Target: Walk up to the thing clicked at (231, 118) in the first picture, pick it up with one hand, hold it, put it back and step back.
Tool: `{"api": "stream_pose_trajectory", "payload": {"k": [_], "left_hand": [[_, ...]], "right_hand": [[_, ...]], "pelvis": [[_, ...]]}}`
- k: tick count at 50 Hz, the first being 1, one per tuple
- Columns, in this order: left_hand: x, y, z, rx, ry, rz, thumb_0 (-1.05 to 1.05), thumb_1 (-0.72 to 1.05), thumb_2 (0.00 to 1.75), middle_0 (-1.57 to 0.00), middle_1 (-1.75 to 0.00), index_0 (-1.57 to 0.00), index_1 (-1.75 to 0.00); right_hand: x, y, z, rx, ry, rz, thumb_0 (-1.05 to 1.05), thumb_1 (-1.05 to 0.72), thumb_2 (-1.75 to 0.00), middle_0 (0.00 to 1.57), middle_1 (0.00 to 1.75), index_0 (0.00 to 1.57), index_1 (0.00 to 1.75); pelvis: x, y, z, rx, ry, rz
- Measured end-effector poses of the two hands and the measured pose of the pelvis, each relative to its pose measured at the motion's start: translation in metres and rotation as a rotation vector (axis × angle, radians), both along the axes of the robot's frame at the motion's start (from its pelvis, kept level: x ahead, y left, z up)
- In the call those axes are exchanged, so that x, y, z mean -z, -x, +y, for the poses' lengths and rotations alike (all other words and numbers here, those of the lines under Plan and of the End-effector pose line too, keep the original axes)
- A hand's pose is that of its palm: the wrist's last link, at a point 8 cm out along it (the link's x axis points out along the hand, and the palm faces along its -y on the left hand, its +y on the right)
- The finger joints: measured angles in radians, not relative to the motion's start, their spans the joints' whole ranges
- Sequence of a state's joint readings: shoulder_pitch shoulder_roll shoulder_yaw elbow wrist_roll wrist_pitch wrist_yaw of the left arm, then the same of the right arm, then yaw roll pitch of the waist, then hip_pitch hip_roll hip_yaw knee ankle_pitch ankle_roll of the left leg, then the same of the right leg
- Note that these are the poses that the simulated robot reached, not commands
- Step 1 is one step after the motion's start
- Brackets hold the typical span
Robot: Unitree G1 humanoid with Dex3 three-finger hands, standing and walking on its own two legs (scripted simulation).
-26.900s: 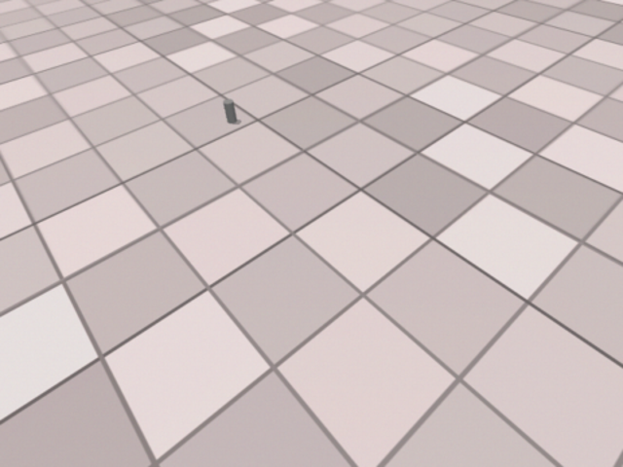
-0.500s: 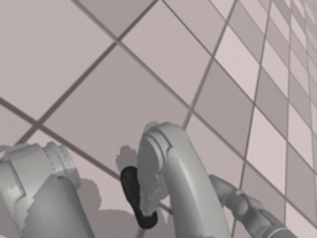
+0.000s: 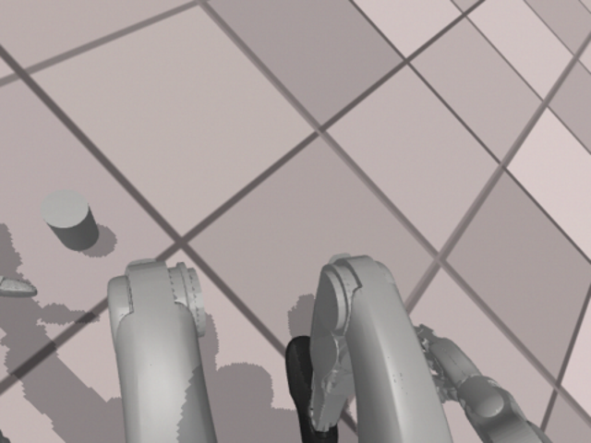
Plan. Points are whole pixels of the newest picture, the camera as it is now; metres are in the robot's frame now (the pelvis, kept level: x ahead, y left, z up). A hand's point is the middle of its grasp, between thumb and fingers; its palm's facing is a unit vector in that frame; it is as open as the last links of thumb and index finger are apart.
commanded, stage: home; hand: left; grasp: from the side
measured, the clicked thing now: (73, 222) +0.42 +0.32 -0.24
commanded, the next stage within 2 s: none
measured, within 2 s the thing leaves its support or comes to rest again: neither
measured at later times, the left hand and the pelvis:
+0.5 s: hand out of the picture +0.25 +0.34 +0.05, palm faces +0.29 -0.83 -0.47, open 17.2 cm; pelvis +0.02 -0.02 +0.15, yaw +9 degrees
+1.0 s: hand out of the picture +0.23 +0.27 +0.27, palm faces +0.36 -0.86 -0.35, open 17.3 cm; pelvis +0.08 +0.00 +0.36, yaw +14 degrees
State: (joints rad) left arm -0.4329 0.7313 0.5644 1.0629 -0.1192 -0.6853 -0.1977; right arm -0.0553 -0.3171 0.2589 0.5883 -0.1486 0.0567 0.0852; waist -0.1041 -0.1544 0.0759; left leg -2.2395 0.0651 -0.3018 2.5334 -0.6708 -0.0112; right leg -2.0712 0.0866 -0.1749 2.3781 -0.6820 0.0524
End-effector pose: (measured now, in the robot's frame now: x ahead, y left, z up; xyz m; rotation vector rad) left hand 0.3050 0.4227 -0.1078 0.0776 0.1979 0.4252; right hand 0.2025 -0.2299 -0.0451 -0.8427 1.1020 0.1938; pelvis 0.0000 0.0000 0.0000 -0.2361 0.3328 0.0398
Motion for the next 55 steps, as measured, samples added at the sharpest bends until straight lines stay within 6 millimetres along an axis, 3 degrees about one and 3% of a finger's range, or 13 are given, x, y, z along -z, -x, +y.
{"api": "stream_pose_trajectory", "payload": {"k": [5, 13, 16, 20, 24, 27, 37, 43, 49, 55], "left_hand": [[-0.028, 0.016, 0.008, -0.015, -0.055, 0.148, -0.01, -0.54, 0.06, -0.07, -0.05, -0.08, -0.05], [-0.119, 0.035, 0.042, -0.124, -0.233, 0.295, -0.01, -0.54, 0.07, -0.07, -0.06, -0.07, -0.06], [-0.139, 0.047, 0.033, -0.130, -0.253, 0.384, -0.01, -0.53, 0.07, -0.06, -0.06, -0.07, -0.06], [-0.159, 0.064, 0.000, -0.091, -0.237, 0.486, -0.01, -0.52, 0.07, -0.06, -0.06, -0.06, -0.06], [-0.184, 0.080, -0.038, -0.066, -0.186, 0.555, -0.01, -0.50, 0.08, -0.06, -0.06, -0.07, -0.06], [-0.210, 0.089, -0.055, -0.085, -0.148, 0.578, -0.01, -0.48, 0.09, -0.06, -0.06, -0.07, -0.06], [-0.311, 0.104, -0.080, -0.155, -0.082, 0.622, -0.01, -0.49, 0.08, -0.06, -0.06, -0.07, -0.06], [-0.360, 0.107, -0.101, -0.140, -0.023, 0.644, -0.01, -0.50, 0.08, -0.06, -0.06, -0.07, -0.06], [-0.407, 0.109, -0.116, -0.128, 0.016, 0.632, -0.01, -0.51, 0.07, -0.06, -0.06, -0.06, -0.06], [-0.455, 0.111, -0.132, -0.092, 0.022, 0.595, -0.01, -0.52, 0.07, -0.06, -0.06, -0.06, -0.06]], "right_hand": [[-0.008, -0.014, 0.005, 0.067, -0.079, -0.054, 0.00, -0.94, -0.91, 0.21, 0.30, 0.20, 0.31], [-0.009, -0.009, -0.001, 0.208, -0.179, -0.025, 0.00, -0.92, -0.90, 0.21, 0.30, 0.20, 0.31], [-0.010, -0.004, -0.003, 0.264, -0.215, 0.001, 0.00, -0.91, -0.90, 0.21, 0.30, 0.20, 0.31], [-0.025, -0.001, -0.003, 0.317, -0.253, 0.027, 0.00, -0.91, -0.90, 0.21, 0.30, 0.20, 0.31], [-0.059, -0.008, -0.001, 0.340, -0.277, 0.010, 0.00, -0.91, -0.90, 0.21, 0.30, 0.20, 0.31], [-0.094, -0.020, 0.001, 0.338, -0.283, -0.030, 0.00, -0.90, -0.90, 0.21, 0.30, 0.20, 0.31], [-0.221, -0.073, 0.008, 0.302, -0.301, -0.274, 0.00, -0.90, -0.90, 0.21, 0.30, 0.20, 0.31], [-0.286, -0.086, 0.017, 0.295, -0.312, -0.368, 0.00, -0.90, -0.90, 0.21, 0.30, 0.20, 0.31], [-0.335, -0.085, 0.030, 0.304, -0.327, -0.419, 0.00, -0.90, -0.90, 0.21, 0.30, 0.20, 0.31], [-0.367, -0.083, 0.046, 0.320, -0.370, -0.465, 0.00, -0.90, -0.90, 0.21, 0.30, 0.20, 0.31]], "pelvis": [[-0.020, 0.000, -0.004, -0.021, -0.025, 0.059], [-0.054, -0.005, -0.008, -0.053, -0.063, 0.167], [-0.070, -0.007, -0.008, -0.061, -0.080, 0.201], [-0.099, -0.010, -0.011, -0.070, -0.100, 0.231], [-0.138, -0.014, -0.016, -0.084, -0.120, 0.237], [-0.169, -0.020, -0.020, -0.096, -0.132, 0.231], [-0.266, -0.047, -0.016, -0.141, -0.149, 0.143], [-0.316, -0.063, -0.006, -0.164, -0.157, 0.068], [-0.357, -0.077, 0.003, -0.185, -0.169, -0.012], [-0.386, -0.090, 0.013, -0.198, -0.180, -0.081]]}}
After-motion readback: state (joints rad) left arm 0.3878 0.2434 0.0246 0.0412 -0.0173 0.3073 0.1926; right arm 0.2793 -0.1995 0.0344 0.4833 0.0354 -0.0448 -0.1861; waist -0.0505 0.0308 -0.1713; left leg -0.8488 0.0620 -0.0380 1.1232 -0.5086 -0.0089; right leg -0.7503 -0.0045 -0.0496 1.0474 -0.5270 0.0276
